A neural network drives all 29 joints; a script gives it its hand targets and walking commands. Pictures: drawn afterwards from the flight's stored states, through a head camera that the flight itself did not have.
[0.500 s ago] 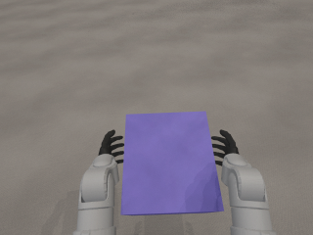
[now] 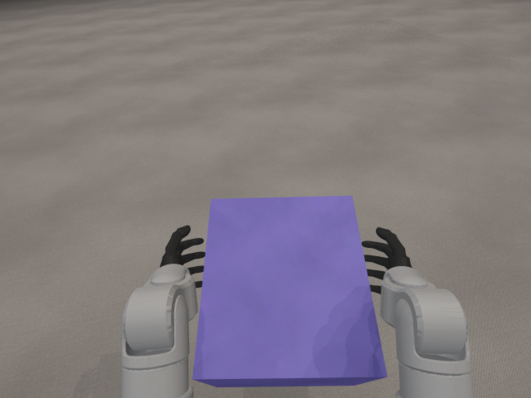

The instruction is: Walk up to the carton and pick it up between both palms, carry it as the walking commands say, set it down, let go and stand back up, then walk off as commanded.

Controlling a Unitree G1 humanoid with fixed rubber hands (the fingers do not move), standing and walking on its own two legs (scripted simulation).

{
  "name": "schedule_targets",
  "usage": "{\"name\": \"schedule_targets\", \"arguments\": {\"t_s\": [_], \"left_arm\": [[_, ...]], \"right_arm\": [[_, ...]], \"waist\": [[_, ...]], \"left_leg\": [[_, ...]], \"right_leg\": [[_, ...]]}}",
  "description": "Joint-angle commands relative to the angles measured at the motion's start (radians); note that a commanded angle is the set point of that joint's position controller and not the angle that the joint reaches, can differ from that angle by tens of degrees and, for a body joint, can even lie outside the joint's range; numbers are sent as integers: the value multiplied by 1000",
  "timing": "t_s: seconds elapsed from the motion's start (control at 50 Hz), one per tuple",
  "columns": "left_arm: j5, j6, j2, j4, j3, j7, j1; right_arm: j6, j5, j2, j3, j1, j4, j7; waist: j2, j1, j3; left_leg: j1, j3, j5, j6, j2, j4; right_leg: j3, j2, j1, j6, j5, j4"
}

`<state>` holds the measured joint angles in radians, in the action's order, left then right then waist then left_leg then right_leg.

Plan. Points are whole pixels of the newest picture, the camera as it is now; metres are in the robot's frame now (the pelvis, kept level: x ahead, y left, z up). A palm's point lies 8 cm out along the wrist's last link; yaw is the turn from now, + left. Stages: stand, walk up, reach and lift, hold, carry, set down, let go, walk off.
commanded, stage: carry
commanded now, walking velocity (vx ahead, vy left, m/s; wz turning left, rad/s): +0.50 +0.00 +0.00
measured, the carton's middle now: (283, 293) +0.28 +0.00 +0.02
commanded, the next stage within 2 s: none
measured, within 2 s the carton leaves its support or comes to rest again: neither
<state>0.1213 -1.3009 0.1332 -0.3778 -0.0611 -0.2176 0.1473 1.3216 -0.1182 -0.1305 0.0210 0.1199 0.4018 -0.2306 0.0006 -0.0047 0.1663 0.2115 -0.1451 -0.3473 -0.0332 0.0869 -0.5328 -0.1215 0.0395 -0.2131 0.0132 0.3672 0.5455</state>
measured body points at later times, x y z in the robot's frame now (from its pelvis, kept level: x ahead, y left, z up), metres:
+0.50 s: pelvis +0.21 +0.00 +0.00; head +0.24 +0.00 +0.45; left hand +0.49 +0.16 +0.09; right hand +0.49 -0.15 +0.08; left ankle +0.25 +0.07 -0.73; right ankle +0.00 -0.09 -0.65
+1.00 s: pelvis +0.49 -0.07 +0.00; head +0.54 -0.08 +0.45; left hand +0.79 +0.08 +0.08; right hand +0.78 -0.23 +0.08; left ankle +0.41 +0.05 -0.69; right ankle +0.58 -0.14 -0.73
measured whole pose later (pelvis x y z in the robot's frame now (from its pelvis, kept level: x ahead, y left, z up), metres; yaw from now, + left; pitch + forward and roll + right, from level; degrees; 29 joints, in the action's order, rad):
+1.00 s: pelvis +0.49 -0.07 +0.00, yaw -1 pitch +3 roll +0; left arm 0.12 -1.25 0.14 -0.43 -0.08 -0.22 0.22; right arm 1.28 -0.11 -0.14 0.06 0.19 0.47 -0.23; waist -0.02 0.01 -0.06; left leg 0.33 -0.07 -0.38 -0.01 0.05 -0.89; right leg -0.24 0.01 -0.36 0.10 0.08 0.39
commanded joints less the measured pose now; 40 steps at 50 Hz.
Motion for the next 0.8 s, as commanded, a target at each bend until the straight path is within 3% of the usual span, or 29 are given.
{"name": "schedule_targets", "arguments": {"t_s": [0.0, 0.04, 0.1, 0.14, 0.16, 0.2, 0.22, 0.24, 0.26, 0.28, 0.3, 0.32, 0.34, 0.36, 0.38, 0.4, 0.42, 0.44, 0.46, 0.48, 0.5, 0.52, 0.56, 0.6, 0.66, 0.74, 0.78], "left_arm": [[-396, 9, 950, -66, 562, 262, 436], [-401, 12, 966, -66, 562, 260, 430], [-409, 19, 985, -78, 571, 260, 429], [-421, 26, 1003, -98, 585, 265, 442], [-427, 31, 1012, -108, 593, 267, 451], [-436, 40, 1033, -117, 607, 273, 463], [-441, 46, 1048, -124, 613, 276, 473], [-445, 51, 1054, -132, 617, 278, 466], [-437, 57, 1047, -139, 615, 272, 438], [-442, 68, 1048, -155, 614, 265, 429], [-430, 64, 1009, -148, 590, 256, 376], [-413, 63, 984, -158, 583, 253, 357], [-407, 61, 977, -157, 585, 254, 358], [-414, 62, 984, -188, 603, 260, 375], [-424, 67, 996, -216, 620, 264, 376], [-438, 71, 1004, -242, 637, 265, 388], [-449, 72, 1003, -258, 659, 268, 407], [-461, 67, 1014, -263, 684, 275, 425], [-476, 53, 995, -235, 691, 289, 438], [-460, 49, 999, -163, 653, 297, 391], [-450, 52, 1013, -141, 651, 300, 384], [-445, 58, 1030, -149, 652, 301, 398], [-421, 70, 1048, -149, 640, 293, 394], [-402, 79, 1060, -146, 632, 282, 395], [-383, 72, 1053, -142, 628, 261, 370], [-366, 54, 998, -137, 614, 245, 356], [-362, 48, 976, -142, 604, 244, 341]], "right_arm": [[-40, 403, -941, -571, 504, 109, 263], [-41, 413, -956, -570, 491, 103, 266], [-51, 423, -978, -566, 473, 95, 267], [-64, 426, -995, -566, 465, 106, 266], [-71, 426, -1000, -566, 470, 119, 265], [-86, 423, -1015, -569, 493, 144, 262], [-92, 422, -1024, -571, 509, 159, 262], [-97, 418, -1011, -564, 514, 174, 260], [-101, 421, -988, -570, 547, 212, 262], [-102, 429, -998, -599, 525, 248, 264], [-91, 434, -1000, -604, 443, 196, 263], [-84, 437, -1007, -608, 390, 155, 265], [-84, 432, -998, -608, 394, 155, 267], [-91, 427, -1010, -614, 401, 173, 265], [-98, 426, -1022, -619, 425, 205, 263], [-107, 430, -1031, -626, 421, 229, 261], [-111, 431, -1026, -624, 406, 236, 261], [-116, 425, -1017, -605, 403, 233, 262], [-113, 395, -986, -560, 401, 198, 256], [-107, 393, -986, -572, 421, 192, 254], [-106, 386, -1001, -592, 422, 180, 258], [-107, 389, -1027, -604, 416, 167, 265], [-111, 417, -1052, -622, 440, 175, 280], [-114, 434, -1047, -632, 483, 204, 287], [-101, 442, -1015, -621, 475, 207, 293], [-78, 436, -959, -613, 436, 200, 287], [-69, 431, -937, -610, 432, 216, 285]], "waist": [[42, 11, 44], [40, 12, 83], [11, 8, 151], [-22, -1, 197], [-67, -6, 205], [-173, 3, 168], [-159, 19, 148], [-80, 50, 165], [75, 78, 161], [317, 56, 73], [220, 49, 45], [141, 50, 64], [129, 52, 41], [134, 42, 55], [166, 36, 103], [151, 4, 180], [82, -32, 295], [-107, -26, 299], [-222, -19, 302], [-143, -17, 322], [-44, -15, 260], [-12, -13, 194], [-44, -6, 116], [-75, -9, 92], [-131, -12, 49], [-149, -16, 45], [-141, 6, 118]], "left_leg": [[20, 42, 84, 28, 61, -4], [10, 22, 208, 17, 45, -53], [-116, -8, 482, 16, 15, -86], [-260, -1, 678, 30, 14, -92], [-363, 24, 810, 44, 32, -64], [-508, 63, 1263, 78, 112, -50], [-473, 20, 1444, 69, 111, -112], [-261, -63, 1400, 29, 76, -329], [125, -123, 992, -18, 16, -597], [614, -103, -79, -9, -120, -637], [713, -41, -204, 13, -122, -608], [718, -17, -197, 26, -100, -516], [643, 2, -173, 39, -83, -325], [458, -24, -26, 41, -97, -123], [221, -115, 86, 34, -159, 49], [-103, -140, 289, 44, -175, 181], [-473, -121, 369, 57, -149, 218], [-684, 226, 424, 141, 92, 176], [-570, 589, 573, 268, 310, 249], [-535, 587, 451, 312, 368, 255], [-477, 497, 414, 299, 341, 262], [-446, 405, 427, 268, 294, 279], [-397, 279, 397, 208, 245, 331], [-331, 200, 336, 190, 221, 378], [-250, 66, 357, 158, 151, 421], [-304, -31, 815, 96, 121, 301], [-265, -99, 870, 50, 85, 94]], "right_leg": [[130, 131, 47, 58, -133, -113], [112, 129, 101, 60, -372, -36], [30, 83, 105, 38, -698, 96], [-29, 45, 27, 16, -776, 188], [-73, 12, -63, 5, -687, 221], [-174, -75, -205, -1, -253, 141], [-191, -116, -140, 11, -52, -9], [-123, -85, 131, 33, -188, -239], [8, 8, 485, 50, -616, -291], [201, 168, 811, 94, -1236, -212], [252, 248, 835, 94, -1436, -157], [260, 279, 831, 94, -1378, -158], [223, 285, 733, 91, -1334, -144], [111, 231, 592, 61, -1343, -141], [-13, 163, 472, 37, -1409, -78], [-80, 132, 293, 22, -1291, 103], [-100, 80, 46, -2, -945, 288], [-21, -7, -294, -15, -85, 487], [50, -92, -384, -12, 125, 746], [142, -8, -427, -2, 120, 833], [159, 33, -468, 2, 70, 795], [142, 49, -517, -5, 31, 730], [106, 71, -532, -20, -5, 496], [64, 60, -457, -24, -78, 333], [-24, 20, -330, -26, -236, 78], [-87, -33, -205, -12, -430, -77], [-136, -66, 12, 2, -522, -148]]}}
